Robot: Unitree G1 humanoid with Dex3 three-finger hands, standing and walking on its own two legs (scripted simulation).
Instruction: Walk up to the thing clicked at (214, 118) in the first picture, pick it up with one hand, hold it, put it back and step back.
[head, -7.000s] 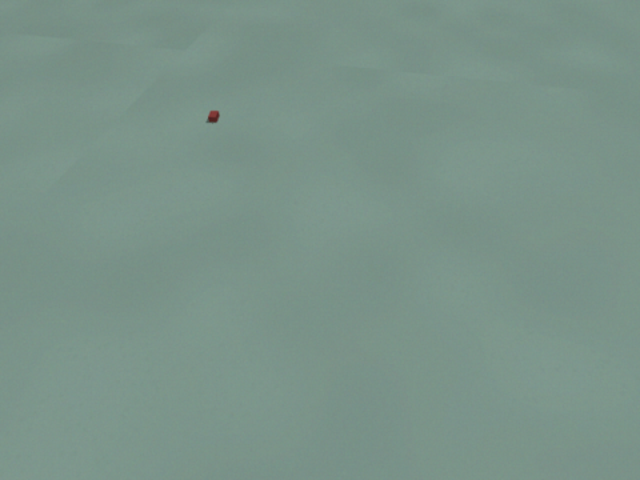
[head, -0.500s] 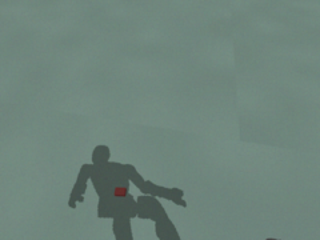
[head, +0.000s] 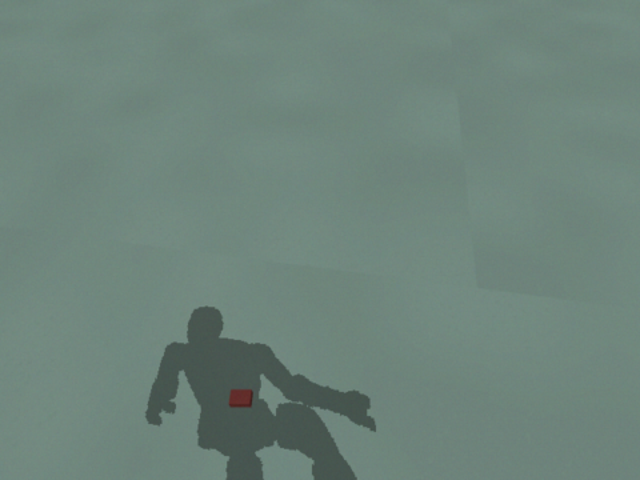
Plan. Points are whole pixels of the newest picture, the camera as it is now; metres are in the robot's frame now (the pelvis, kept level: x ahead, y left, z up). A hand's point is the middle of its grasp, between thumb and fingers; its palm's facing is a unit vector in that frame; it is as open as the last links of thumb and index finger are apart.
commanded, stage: walk up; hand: left
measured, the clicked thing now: (241, 398) +0.47 +0.27 -0.76
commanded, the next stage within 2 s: stand in 0.28 s
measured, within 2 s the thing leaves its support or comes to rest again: neither
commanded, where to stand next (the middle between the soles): +0.08 +0.04 m, yaw +0 degrees
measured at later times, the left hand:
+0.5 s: hand out of the picture +0.10 +0.25 -0.15, palm faces -0.01 -0.94 -0.34, open 7.4 cm
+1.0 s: hand out of the picture +0.06 +0.25 -0.16, palm faces -0.03 -0.94 -0.34, open 7.4 cm
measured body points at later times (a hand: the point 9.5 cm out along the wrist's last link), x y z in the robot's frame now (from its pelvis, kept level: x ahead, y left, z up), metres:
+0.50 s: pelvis +0.00 +0.00 +0.00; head +0.01 +0.00 +0.45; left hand +0.10 +0.30 -0.13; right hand +0.09 -0.30 -0.13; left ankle +0.01 +0.13 -0.75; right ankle +0.00 -0.15 -0.74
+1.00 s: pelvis +0.00 -0.01 +0.00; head +0.01 -0.01 +0.45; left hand +0.06 +0.29 -0.13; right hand +0.06 -0.31 -0.13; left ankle +0.01 +0.13 -0.75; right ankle +0.00 -0.15 -0.75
